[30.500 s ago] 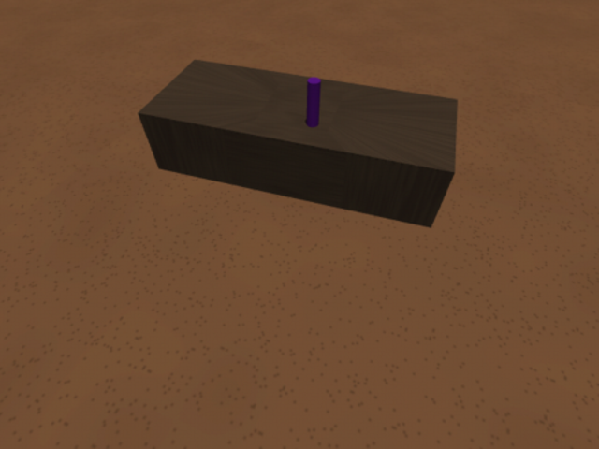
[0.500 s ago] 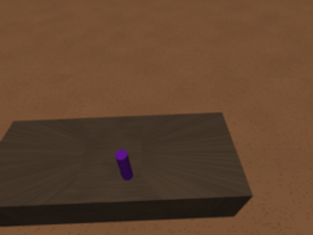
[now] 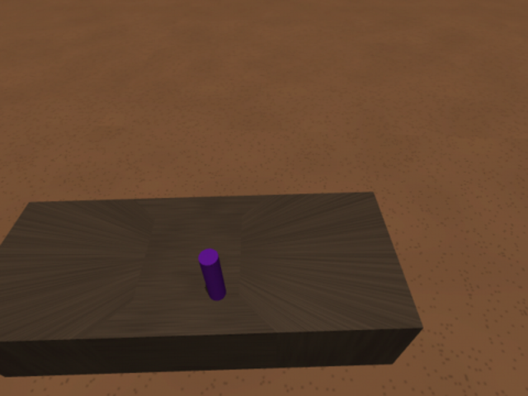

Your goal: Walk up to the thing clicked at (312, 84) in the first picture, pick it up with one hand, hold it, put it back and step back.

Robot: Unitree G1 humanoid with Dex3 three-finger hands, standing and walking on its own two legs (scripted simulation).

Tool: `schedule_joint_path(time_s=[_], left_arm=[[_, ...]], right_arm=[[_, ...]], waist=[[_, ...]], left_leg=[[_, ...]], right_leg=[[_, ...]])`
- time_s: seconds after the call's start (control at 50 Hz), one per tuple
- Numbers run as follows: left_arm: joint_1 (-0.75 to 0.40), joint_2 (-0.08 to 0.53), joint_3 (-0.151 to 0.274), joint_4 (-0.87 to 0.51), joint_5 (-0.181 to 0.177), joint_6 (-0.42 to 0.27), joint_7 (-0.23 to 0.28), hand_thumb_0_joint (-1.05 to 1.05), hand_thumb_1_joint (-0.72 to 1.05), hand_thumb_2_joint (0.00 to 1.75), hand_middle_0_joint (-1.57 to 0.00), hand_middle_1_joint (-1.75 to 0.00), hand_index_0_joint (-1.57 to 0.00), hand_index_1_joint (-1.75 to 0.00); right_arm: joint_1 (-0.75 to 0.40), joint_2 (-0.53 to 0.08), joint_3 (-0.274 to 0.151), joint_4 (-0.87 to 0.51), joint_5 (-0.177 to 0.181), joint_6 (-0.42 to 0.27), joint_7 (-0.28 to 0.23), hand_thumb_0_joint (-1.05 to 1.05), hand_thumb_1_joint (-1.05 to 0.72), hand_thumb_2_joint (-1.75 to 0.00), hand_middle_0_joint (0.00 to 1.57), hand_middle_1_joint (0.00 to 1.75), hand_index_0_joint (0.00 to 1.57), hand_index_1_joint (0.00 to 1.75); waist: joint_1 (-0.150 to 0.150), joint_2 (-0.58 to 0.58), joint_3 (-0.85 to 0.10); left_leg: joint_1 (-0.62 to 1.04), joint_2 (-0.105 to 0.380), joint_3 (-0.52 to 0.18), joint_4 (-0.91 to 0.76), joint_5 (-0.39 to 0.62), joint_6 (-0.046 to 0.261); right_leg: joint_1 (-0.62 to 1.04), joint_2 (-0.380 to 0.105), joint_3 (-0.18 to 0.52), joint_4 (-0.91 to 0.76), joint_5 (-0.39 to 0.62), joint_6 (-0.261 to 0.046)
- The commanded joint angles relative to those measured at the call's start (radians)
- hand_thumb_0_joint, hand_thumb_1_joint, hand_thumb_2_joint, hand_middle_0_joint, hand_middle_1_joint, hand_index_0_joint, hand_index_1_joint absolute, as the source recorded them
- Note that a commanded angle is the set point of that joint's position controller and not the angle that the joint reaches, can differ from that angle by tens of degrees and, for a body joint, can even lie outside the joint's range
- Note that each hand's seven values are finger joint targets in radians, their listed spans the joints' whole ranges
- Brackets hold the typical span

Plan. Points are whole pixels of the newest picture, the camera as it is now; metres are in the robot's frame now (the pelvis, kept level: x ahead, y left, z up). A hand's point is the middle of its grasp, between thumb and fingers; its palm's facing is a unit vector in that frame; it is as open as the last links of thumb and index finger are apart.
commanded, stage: home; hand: left
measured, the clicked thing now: (213, 276) +0.52 +0.17 -0.35
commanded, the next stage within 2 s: stand in 0.58 s
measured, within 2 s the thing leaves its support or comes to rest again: neither
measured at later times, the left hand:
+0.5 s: hand out of the picture +0.07 +0.25 -0.15, palm faces -0.03 -0.93 -0.36, open 17.5 cm
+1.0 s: hand out of the picture +0.09 +0.24 -0.15, palm faces -0.03 -0.94 -0.35, open 12.8 cm
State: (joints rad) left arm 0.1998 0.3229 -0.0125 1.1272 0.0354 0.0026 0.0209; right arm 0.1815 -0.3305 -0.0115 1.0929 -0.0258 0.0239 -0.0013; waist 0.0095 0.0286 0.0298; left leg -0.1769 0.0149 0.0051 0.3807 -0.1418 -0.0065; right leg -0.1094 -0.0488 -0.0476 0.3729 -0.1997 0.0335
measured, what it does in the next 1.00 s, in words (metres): stands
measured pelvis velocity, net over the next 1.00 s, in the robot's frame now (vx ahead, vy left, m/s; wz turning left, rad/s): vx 0.02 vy -0.01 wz -0.01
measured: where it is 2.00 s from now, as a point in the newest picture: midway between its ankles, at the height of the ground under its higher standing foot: outside the picture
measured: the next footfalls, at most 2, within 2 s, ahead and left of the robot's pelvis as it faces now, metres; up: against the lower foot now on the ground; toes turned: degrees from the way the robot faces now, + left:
none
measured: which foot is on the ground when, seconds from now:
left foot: down 0.00-1.00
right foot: down 0.00-1.00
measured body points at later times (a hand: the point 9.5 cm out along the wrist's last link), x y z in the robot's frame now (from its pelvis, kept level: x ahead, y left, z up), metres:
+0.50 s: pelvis +0.01 +0.00 +0.00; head +0.01 -0.01 +0.45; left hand +0.07 +0.30 -0.13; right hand +0.07 -0.29 -0.14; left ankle +0.05 +0.12 -0.74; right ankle +0.01 -0.14 -0.74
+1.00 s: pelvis +0.02 -0.01 +0.00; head +0.02 -0.02 +0.45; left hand +0.09 +0.29 -0.13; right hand +0.09 -0.31 -0.14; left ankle +0.05 +0.12 -0.74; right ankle +0.01 -0.14 -0.74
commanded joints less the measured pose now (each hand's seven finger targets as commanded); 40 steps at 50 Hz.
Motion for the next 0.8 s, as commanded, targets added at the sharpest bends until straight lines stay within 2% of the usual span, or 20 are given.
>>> schedule_joint_path(time_s=[0.0, 0.06, 0.08, 0.1, 0.12, 0.16, 0.18, 0.22, 0.3, 0.36, 0.38, 0.4, 0.42, 0.54, 0.64, 0.66, 0.7, 0.72, 0.78], left_arm=[[-0.037, 0.217, 0.036, -0.048, -0.006, -0.021, 0.014, 0.0, -0.57, 0.04, -0.05, -0.05, -0.05, -0.05], [-0.036, 0.219, 0.039, -0.043, -0.011, -0.021, 0.01, 0.0, -0.57, 0.04, -0.05, -0.05, -0.05, -0.05], [-0.028, 0.209, 0.035, -0.04, -0.011, -0.023, 0.01, 0.0, -0.57, 0.05, -0.05, -0.05, -0.05, -0.05], [-0.035, 0.216, 0.037, -0.04, -0.012, -0.026, 0.01, 0.0, -0.56, 0.05, -0.05, -0.05, -0.05, -0.05], [-0.036, 0.216, 0.037, -0.033, -0.012, -0.022, 0.009, 0.0, -0.57, 0.05, -0.05, -0.05, -0.05, -0.05], [-0.034, 0.21, 0.035, -0.029, -0.012, -0.022, 0.009, 0.0, -0.58, 0.04, -0.05, -0.05, -0.05, -0.05], [-0.038, 0.215, 0.036, -0.028, -0.012, -0.022, 0.009, 0.0, -0.58, 0.04, -0.05, -0.05, -0.05, -0.05], [-0.047, 0.219, 0.037, -0.026, -0.015, -0.02, 0.008, 0.0, -0.57, 0.04, -0.05, -0.05, -0.05, -0.05], [-0.061, 0.218, 0.037, -0.026, -0.017, -0.025, 0.008, 0.0, -0.58, 0.04, -0.05, -0.05, -0.05, -0.05], [-0.065, 0.22, 0.039, -0.024, -0.018, -0.021, 0.007, 0.0, -0.56, 0.05, -0.05, -0.05, -0.05, -0.05], [-0.064, 0.214, 0.036, -0.025, -0.015, -0.022, 0.008, 0.0, -0.59, 0.03, -0.04, -0.05, -0.04, -0.05], [-0.067, 0.217, 0.038, -0.024, -0.017, -0.023, 0.007, 0.0, -0.59, 0.03, -0.04, -0.05, -0.04, -0.05], [-0.074, 0.218, 0.039, -0.023, -0.018, -0.022, 0.006, 0.0, -0.58, 0.04, -0.05, -0.05, -0.05, -0.05], [-0.088, 0.219, 0.041, -0.032, -0.018, -0.028, 0.006, 0.0, -0.61, 0.02, -0.04, -0.04, -0.04, -0.04], [-0.101, 0.221, 0.044, -0.03, -0.018, -0.028, 0.007, 0.0, -0.6, 0.03, -0.04, -0.04, -0.04, -0.04], [-0.103, 0.218, 0.044, -0.027, -0.019, -0.029, 0.006, 0.0, -0.61, 0.02, -0.04, -0.04, -0.04, -0.04], [-0.103, 0.225, 0.046, -0.027, -0.019, -0.028, 0.005, 0.0, -0.45, 0.18, -0.2, -0.2, -0.2, -0.2], [-0.099, 0.221, 0.045, -0.028, -0.019, -0.03, 0.004, 0.0, -0.37, 0.26, -0.2, -0.28, -0.2, -0.28], [-0.108, 0.224, 0.047, -0.036, -0.018, -0.031, 0.004, 0.0, -0.13, 0.5, -0.2, -0.3, -0.2, -0.3]], right_arm=[[-0.035, -0.188, -0.033, -0.052, 0.003, -0.025, -0.012, 0.0, -0.9, -0.9, 0.2, 0.3, 0.2, 0.3], [-0.035, -0.196, -0.032, -0.047, 0.001, -0.03, -0.015, 0.0, -0.9, -0.9, 0.2, 0.3, 0.2, 0.3], [-0.05, -0.194, -0.03, -0.05, 0.004, -0.032, -0.014, 0.0, -0.9, -0.9, 0.2, 0.3, 0.2, 0.3], [-0.04, -0.19, -0.027, -0.048, 0.004, -0.033, -0.015, 0.0, -0.9, -0.9, 0.2, 0.3, 0.2, 0.3], [-0.041, -0.191, -0.026, -0.042, 0.005, -0.033, -0.016, 0.0, -0.9, -0.9, 0.2, 0.3, 0.2, 0.3], [-0.053, -0.201, -0.027, -0.043, 0.008, -0.036, -0.018, 0.0, -0.9, -0.9, 0.2, 0.3, 0.2, 0.3], [-0.053, -0.2, -0.027, -0.039, 0.008, -0.037, -0.018, 0.0, -0.9, -0.9, 0.2, 0.3, 0.2, 0.3], [-0.043, -0.199, -0.024, -0.032, 0.009, -0.036, -0.018, 0.0, -0.9, -0.9, 0.2, 0.3, 0.2, 0.3], [-0.049, -0.197, -0.022, -0.026, 0.011, -0.036, -0.016, 0.0, -0.9, -0.9, 0.2, 0.3, 0.2, 0.3], [-0.05, -0.209, -0.024, -0.017, 0.008, -0.036, -0.018, 0.0, -0.9, -0.9, 0.2, 0.3, 0.2, 0.3], [-0.075, -0.208, -0.025, -0.023, 0.009, -0.038, -0.017, 0.0, -0.9, -0.9, 0.2, 0.3, 0.2, 0.3], [-0.066, -0.21, -0.025, -0.022, 0.01, -0.038, -0.018, 0.0, -0.9, -0.9, 0.2, 0.3, 0.2, 0.3], [-0.063, -0.199, -0.022, -0.018, 0.011, -0.037, -0.016, 0.0, -0.9, -0.9, 0.2, 0.3, 0.2, 0.3], [-0.084, -0.208, -0.026, -0.017, 0.012, -0.043, -0.015, 0.0, -0.9, -0.9, 0.2, 0.3, 0.2, 0.3], [-0.104, -0.207, -0.026, -0.012, 0.012, -0.041, -0.016, 0.0, -0.9, -0.9, 0.2, 0.3, 0.2, 0.3], [-0.097, -0.204, -0.024, -0.011, 0.011, -0.041, -0.015, 0.0, -0.9, -0.9, 0.2, 0.3, 0.2, 0.3], [-0.097, -0.203, -0.025, -0.006, 0.011, -0.04, -0.014, 0.0, -0.9, -0.9, 0.2, 0.3, 0.2, 0.3], [-0.1, -0.208, -0.026, -0.006, 0.011, -0.041, -0.013, 0.0, -0.9, -0.9, 0.2, 0.3, 0.2, 0.3], [-0.111, -0.21, -0.027, -0.009, 0.012, -0.043, -0.013, 0.0, -0.9, -0.9, 0.2, 0.3, 0.2, 0.3]], waist=[[-0.008, -0.018, 0.033], [-0.005, 0.009, -0.002], [0.001, 0.003, -0.003], [-0.003, 0.004, -0.02], [-0.004, 0.001, 0.009], [-0.002, 0.008, -0.015], [-0.003, -0.009, -0.013], [-0.008, -0.002, 0.001], [-0.011, -0.033, -0.012], [-0.011, -0.011, -0.004], [-0.004, -0.017, -0.013], [-0.011, -0.021, -0.016], [-0.012, -0.029, 0.004], [-0.012, -0.025, -0.043], [-0.01, -0.03, -0.033], [-0.012, -0.033, -0.028], [-0.012, -0.037, -0.019], [-0.011, -0.031, -0.026], [-0.008, -0.02, -0.051]], left_leg=[[0.003, 0.079, -0.107, -0.084, -0.115, 0.015], [0.002, 0.092, -0.114, -0.101, -0.108, 0.019], [-0.001, 0.092, -0.112, -0.098, -0.07, 0.02], [0.001, 0.09, -0.108, -0.1, -0.067, 0.019], [-0.013, 0.092, -0.115, -0.113, -0.101, 0.018], [0.013, 0.097, -0.113, -0.108, -0.055, 0.02], [0.017, 0.095, -0.11, -0.106, -0.035, 0.019], [0.01, 0.095, -0.112, -0.117, -0.066, 0.016], [0.041, 0.097, -0.101, -0.1, 0.017, 0.018], [0.026, 0.095, -0.1, -0.11, -0.022, 0.016], [0.042, 0.099, -0.1, -0.103, 0.02, 0.018], [0.039, 0.097, -0.101, -0.108, 0.015, 0.016], [0.022, 0.095, -0.101, -0.119, -0.006, 0.012], [0.074, 0.103, -0.093, -0.098, 0.082, 0.016], [0.079, 0.108, -0.09, -0.103, 0.114, 0.013], [0.065, 0.106, -0.087, -0.105, 0.092, 0.012], [0.064, 0.106, -0.089, -0.113, 0.073, 0.009], [0.067, 0.106, -0.088, -0.107, 0.078, 0.01], [0.08, 0.109, -0.085, -0.099, 0.137, 0.009]], right_leg=[[-0.118, -0.077, 0.1, -0.133, -0.182, -0.036], [-0.077, -0.076, 0.095, -0.099, -0.1, -0.04], [-0.056, -0.078, 0.09, -0.095, -0.064, -0.039], [-0.044, -0.079, 0.092, -0.089, -0.045, -0.039], [-0.061, -0.071, 0.085, -0.084, -0.07, -0.038], [-0.045, -0.08, 0.088, -0.081, -0.017, -0.042], [-0.043, -0.081, 0.087, -0.083, -0.011, -0.042], [-0.051, -0.075, 0.084, -0.079, -0.026, -0.041], [-0.048, -0.088, 0.094, -0.093, 0.002, -0.041], [-0.039, -0.085, 0.093, -0.094, -0.01, -0.041], [-0.038, -0.088, 0.089, -0.095, 0.02, -0.042], [-0.04, -0.087, 0.089, -0.098, 0.021, -0.04], [-0.044, -0.082, 0.085, -0.099, -0.011, -0.039], [-0.018, -0.095, 0.094, -0.102, 0.089, -0.04], [-0.017, -0.094, 0.089, -0.107, 0.104, -0.036], [-0.012, -0.093, 0.091, -0.111, 0.086, -0.036], [-0.019, -0.092, 0.09, -0.117, 0.056, -0.038], [-0.015, -0.095, 0.094, -0.123, 0.065, -0.038], [0.003, -0.095, 0.088, -0.11, 0.139, -0.038]])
